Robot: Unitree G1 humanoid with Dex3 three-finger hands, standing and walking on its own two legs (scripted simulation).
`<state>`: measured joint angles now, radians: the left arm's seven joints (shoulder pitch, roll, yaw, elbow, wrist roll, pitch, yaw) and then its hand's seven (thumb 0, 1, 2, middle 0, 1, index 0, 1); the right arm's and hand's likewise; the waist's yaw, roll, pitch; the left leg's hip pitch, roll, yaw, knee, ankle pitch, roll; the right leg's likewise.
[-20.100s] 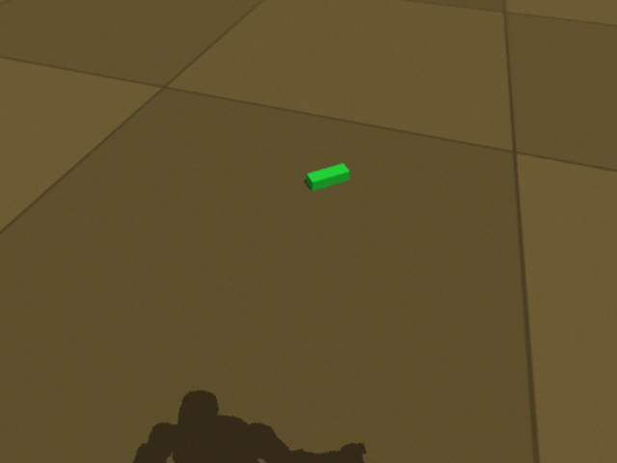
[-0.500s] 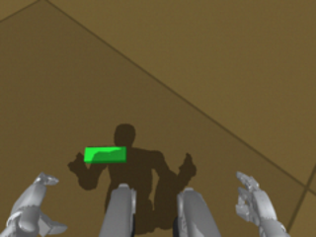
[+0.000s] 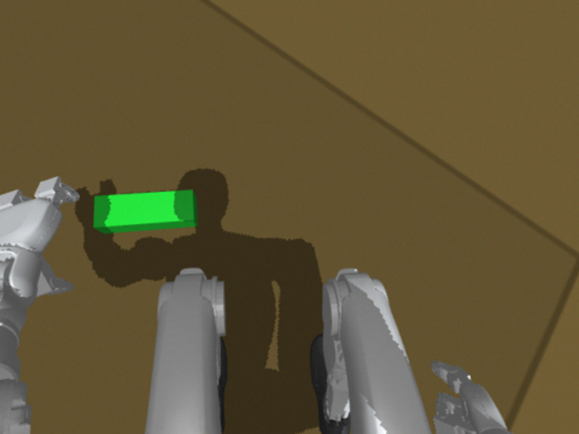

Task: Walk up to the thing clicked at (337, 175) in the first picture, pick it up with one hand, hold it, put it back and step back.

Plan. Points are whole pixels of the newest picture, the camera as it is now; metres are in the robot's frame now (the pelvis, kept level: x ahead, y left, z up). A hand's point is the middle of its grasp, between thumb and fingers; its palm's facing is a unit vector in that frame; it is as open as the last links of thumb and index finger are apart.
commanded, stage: rise first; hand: left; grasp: from above
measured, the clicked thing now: (148, 211) +0.48 +0.29 -0.38
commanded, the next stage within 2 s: none
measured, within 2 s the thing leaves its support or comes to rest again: neither
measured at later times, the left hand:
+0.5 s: hand (76, 227) +0.40 +0.35 -0.22, palm faces -0.44 -0.08 -0.89, open 14.2 cm
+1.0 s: hand (90, 218) +0.43 +0.35 -0.25, palm faces -0.43 -0.09 -0.90, open 14.2 cm
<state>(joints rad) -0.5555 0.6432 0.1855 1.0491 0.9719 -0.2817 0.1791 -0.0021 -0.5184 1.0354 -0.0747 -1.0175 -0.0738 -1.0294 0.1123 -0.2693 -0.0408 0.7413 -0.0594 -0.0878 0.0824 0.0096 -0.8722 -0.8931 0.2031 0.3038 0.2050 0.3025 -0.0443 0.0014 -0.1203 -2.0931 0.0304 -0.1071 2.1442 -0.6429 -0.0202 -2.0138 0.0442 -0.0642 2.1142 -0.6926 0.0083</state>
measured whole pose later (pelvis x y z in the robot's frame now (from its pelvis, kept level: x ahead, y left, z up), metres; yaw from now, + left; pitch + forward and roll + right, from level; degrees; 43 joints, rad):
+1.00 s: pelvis +0.01 +0.01 -0.08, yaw -4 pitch +33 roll -8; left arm -0.81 0.82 0.20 1.36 1.27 -0.33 0.41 0.00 -0.55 1.03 -0.07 -1.01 -0.08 -1.02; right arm 0.07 -0.26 0.04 0.78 -0.17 -0.02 0.12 0.00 -0.91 -0.90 0.20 0.30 0.21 0.30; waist -0.15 -0.05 -0.04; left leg -2.32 0.03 -0.16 2.42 -0.69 -0.02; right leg -2.22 0.06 -0.10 2.35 -0.73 0.03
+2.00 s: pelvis +0.01 +0.01 -0.09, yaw -5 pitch +31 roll -9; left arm -0.86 0.87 0.20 1.45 1.28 -0.30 0.44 0.00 -0.56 1.04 -0.08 -1.02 -0.08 -1.03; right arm 0.10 -0.26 0.10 0.77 -0.18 -0.05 0.14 0.00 -0.91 -0.90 0.20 0.30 0.20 0.30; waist -0.21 -0.06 0.00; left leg -2.34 0.03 -0.19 2.46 -0.68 -0.02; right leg -2.23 0.07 -0.12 2.37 -0.71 0.03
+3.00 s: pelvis +0.00 +0.01 -0.08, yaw -5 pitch +32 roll -9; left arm -0.89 0.83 0.11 1.44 1.27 -0.28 0.41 0.00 -0.57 1.06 -0.08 -1.02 -0.07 -1.04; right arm 0.11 -0.27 0.10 0.76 -0.17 -0.06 0.14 0.00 -0.90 -0.90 0.20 0.30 0.21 0.30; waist -0.21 -0.05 -0.03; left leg -2.33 0.02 -0.18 2.43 -0.66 -0.01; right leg -2.22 0.06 -0.11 2.35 -0.70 0.03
